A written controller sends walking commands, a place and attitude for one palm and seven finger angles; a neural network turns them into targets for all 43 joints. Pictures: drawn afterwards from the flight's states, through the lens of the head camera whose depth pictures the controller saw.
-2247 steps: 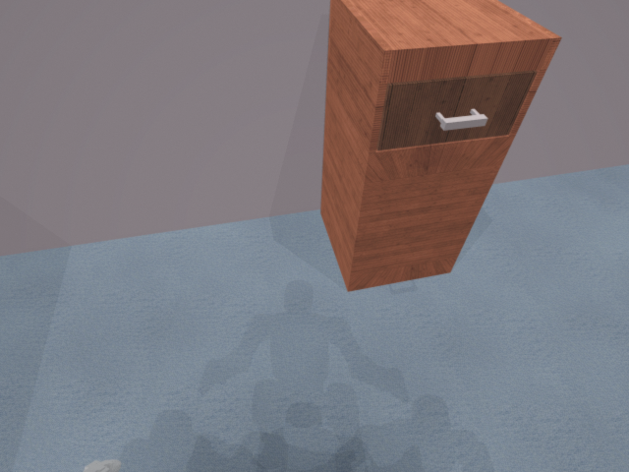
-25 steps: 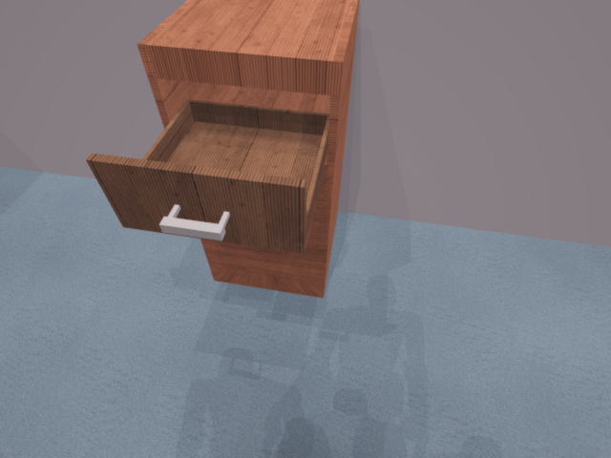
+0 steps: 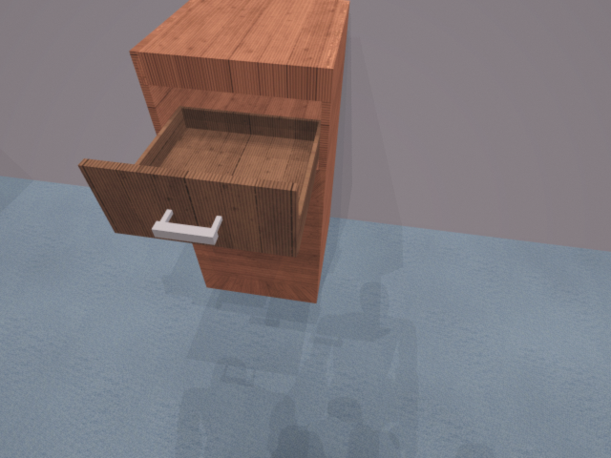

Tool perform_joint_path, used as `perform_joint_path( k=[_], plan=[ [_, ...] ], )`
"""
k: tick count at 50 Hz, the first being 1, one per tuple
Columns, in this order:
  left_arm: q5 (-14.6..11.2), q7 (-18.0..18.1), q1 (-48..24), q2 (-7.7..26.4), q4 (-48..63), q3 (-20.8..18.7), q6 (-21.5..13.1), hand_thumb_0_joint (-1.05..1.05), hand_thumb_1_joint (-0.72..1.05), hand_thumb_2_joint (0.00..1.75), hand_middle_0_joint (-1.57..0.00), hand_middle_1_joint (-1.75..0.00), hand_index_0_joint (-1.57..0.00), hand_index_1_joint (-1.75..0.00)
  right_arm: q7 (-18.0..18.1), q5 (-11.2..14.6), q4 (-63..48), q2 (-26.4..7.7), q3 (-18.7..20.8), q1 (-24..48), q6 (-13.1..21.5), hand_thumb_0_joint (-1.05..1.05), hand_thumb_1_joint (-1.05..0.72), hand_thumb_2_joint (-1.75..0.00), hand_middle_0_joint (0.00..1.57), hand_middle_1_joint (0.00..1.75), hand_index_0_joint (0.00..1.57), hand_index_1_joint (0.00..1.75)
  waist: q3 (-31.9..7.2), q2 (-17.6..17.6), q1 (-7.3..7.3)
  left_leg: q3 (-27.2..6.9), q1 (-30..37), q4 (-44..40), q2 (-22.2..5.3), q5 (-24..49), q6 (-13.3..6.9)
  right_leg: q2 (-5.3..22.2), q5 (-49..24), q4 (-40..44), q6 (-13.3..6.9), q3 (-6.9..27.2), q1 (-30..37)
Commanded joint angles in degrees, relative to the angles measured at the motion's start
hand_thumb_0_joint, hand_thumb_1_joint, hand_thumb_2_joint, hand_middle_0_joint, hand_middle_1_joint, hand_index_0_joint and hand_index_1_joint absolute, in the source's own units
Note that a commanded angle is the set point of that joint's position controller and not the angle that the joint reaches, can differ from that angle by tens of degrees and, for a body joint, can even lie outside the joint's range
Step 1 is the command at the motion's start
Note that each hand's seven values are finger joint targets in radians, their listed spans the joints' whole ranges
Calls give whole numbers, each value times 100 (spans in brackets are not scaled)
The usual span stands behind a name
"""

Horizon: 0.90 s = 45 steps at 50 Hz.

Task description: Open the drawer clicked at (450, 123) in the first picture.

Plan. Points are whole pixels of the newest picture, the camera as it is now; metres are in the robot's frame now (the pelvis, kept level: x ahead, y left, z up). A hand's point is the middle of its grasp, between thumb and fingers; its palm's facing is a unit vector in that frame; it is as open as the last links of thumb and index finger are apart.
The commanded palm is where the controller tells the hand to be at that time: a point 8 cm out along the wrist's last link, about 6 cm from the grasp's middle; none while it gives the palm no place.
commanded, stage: look to check the result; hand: left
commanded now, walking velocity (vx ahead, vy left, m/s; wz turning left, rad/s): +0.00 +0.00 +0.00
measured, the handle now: (189, 225) +0.50 +0.24 -0.03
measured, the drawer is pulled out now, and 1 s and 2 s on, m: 0.29 0.29 0.29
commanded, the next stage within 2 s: stand and wait in 0.48 s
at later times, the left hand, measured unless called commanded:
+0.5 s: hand out of the picture -0.01 +0.16 -0.18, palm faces +0.07 -0.98 -0.17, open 7.4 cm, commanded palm none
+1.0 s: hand out of the picture +0.01 +0.15 -0.17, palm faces +0.06 -0.98 -0.18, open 7.4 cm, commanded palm none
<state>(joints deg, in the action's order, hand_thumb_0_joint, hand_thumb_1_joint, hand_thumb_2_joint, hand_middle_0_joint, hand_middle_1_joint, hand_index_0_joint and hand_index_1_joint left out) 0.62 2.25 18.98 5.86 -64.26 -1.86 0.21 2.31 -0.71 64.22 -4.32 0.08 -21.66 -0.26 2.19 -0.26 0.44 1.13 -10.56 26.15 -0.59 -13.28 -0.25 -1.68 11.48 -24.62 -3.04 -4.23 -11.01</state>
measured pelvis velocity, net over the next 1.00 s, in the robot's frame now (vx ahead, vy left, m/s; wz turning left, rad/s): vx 0.02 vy -0.01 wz -0.01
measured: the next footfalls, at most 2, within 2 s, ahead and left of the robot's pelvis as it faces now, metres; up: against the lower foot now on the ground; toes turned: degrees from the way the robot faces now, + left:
none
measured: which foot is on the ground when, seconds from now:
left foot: down 0.00-1.00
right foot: down 0.00-1.00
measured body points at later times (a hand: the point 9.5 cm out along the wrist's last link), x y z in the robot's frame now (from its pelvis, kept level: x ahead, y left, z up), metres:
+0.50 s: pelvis +0.01 +0.00 +0.00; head +0.02 +0.00 +0.45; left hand -0.01 +0.21 -0.16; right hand -0.02 -0.19 -0.16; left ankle +0.01 +0.12 -0.74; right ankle +0.02 -0.09 -0.74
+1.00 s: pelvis +0.02 -0.01 +0.00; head +0.04 -0.02 +0.45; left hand +0.01 +0.20 -0.16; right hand -0.01 -0.20 -0.16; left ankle +0.01 +0.12 -0.74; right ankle +0.02 -0.09 -0.74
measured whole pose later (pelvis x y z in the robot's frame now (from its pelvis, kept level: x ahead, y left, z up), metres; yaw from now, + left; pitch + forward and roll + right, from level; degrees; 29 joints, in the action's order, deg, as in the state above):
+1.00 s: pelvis +0.02 -0.01 +0.00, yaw +0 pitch -2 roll +0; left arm 0.4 2.3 16.8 6.2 -64.8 -1.6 -0.3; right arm 2.6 -0.5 64.7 -5.6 0.0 -18.3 0.2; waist 3.7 -0.9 0.4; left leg 1.3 -7.5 23.2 -1.0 -13.8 0.5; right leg -2.3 12.6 -22.9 -3.5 -3.9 -8.6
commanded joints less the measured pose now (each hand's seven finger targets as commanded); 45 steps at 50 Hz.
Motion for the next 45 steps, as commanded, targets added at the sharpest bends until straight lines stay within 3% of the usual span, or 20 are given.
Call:
perform_joint_path(
  k=[1, 19, 21, 28, 43, 45],
  plan=[
    [-14, 14, 493, 478, 79, -50, -64, 0, 90, 90, -20, -30, -20, -30, 51, -13, -92, -375, 69, -543, 28, 0, -90, -90, 20, 30, 20, 30, 498, -165, -14, -410, -310, -577, -360, 57, -197, 665, 407, 743, -57, 765, -258],
    [-9, 19, 428, 500, 37, -40, -68, 0, 90, 90, -20, -30, -20, -30, 49, -8, -85, -453, 82, -429, 29, 0, -90, -90, 20, 30, 20, 30, 521, -105, -4, -410, -212, -653, -408, 91, -181, 659, 272, 757, -15, 713, -205],
    [-13, 17, 411, 512, 41, -46, -78, 0, 90, 90, -20, -30, -20, -30, 49, -4, -87, -458, 84, -411, 43, 0, -90, -90, 20, 30, 20, 30, 437, 21, -9, -425, -176, -650, -407, 251, -181, 663, 87, 713, -15, 697, -96],
    [-4, 26, 392, 500, 37, -37, -73, 0, 90, 90, -20, -30, -20, -30, 51, 6, -87, -488, 93, -322, 38, 0, -90, -90, 20, 30, 20, 30, 573, -150, -19, -416, -130, -707, -431, 186, -167, 646, 120, 718, -11, 689, -229],
    [-15, 28, 297, 545, 43, -49, -106, 0, 90, 90, -20, -30, -20, -30, 70, 15, -70, -544, 96, -258, 65, 0, -90, -90, 20, 30, 20, 30, 299, 39, -11, -381, 104, -677, -478, 637, -155, 643, -458, 651, -15, 691, 66],
    [-23, 28, 287, 543, 32, -46, -106, 0, 90, 90, -20, -30, -20, -30, 73, 5, -44, -544, 84, -248, 71, 0, -90, -90, 20, 30, 20, 30, 269, -57, -14, -360, 108, -677, -473, 707, -152, 664, -591, 630, -16, 686, 140]
  ],
)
